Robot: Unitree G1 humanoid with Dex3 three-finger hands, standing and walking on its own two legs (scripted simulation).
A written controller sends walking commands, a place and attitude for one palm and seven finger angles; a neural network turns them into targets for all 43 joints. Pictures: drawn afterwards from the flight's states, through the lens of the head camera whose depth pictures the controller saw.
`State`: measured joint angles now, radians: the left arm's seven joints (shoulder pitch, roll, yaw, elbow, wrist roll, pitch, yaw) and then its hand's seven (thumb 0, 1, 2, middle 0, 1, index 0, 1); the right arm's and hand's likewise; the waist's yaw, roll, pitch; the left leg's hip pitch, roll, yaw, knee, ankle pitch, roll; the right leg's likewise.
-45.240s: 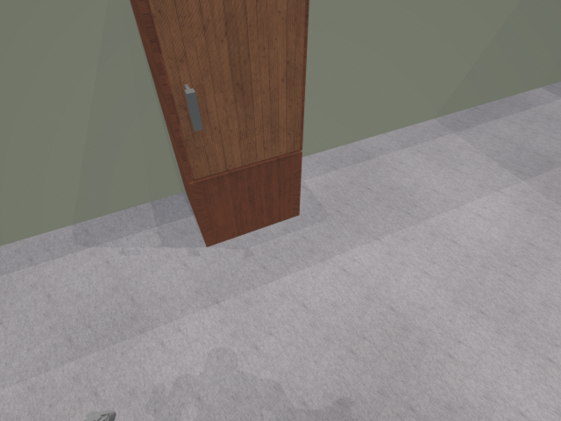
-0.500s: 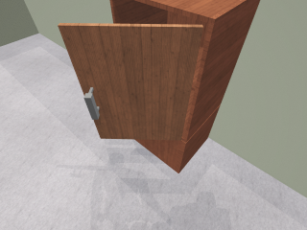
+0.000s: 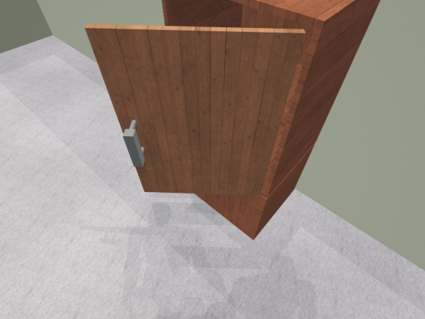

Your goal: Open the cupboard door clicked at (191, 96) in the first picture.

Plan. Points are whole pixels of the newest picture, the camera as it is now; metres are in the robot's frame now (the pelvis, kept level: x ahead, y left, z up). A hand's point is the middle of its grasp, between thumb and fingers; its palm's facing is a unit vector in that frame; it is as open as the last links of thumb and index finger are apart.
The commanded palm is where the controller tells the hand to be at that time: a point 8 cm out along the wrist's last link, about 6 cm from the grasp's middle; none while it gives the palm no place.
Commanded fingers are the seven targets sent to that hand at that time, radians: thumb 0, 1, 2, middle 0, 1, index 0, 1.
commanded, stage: come to a stop and stand still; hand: left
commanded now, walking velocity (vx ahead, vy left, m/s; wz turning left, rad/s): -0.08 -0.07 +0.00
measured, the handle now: (136, 143) +0.54 +0.25 -0.05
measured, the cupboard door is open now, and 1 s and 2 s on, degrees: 40 40 40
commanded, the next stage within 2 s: look again from close up in 0.68 s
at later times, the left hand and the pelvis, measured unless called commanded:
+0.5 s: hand out of the picture +0.01 +0.17 -0.16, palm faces -0.02 -0.97 -0.23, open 7.3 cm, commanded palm none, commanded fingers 0.00 0.90 0.90 -0.20 -0.30 -0.20 -0.30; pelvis -0.03 -0.01 +0.00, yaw -1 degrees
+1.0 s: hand out of the picture -0.03 +0.15 -0.17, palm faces -0.01 -0.98 -0.18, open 7.4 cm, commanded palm none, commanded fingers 0.00 0.90 0.90 -0.20 -0.30 -0.20 -0.30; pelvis -0.03 -0.01 +0.01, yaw -1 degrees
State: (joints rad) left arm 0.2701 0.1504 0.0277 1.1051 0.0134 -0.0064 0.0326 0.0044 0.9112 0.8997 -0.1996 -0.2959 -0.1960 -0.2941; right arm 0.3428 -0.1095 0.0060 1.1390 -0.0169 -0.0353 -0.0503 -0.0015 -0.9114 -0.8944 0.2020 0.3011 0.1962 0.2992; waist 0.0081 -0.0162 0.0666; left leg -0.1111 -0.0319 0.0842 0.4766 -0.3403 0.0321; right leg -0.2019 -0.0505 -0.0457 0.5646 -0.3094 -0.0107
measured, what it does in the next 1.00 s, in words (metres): stands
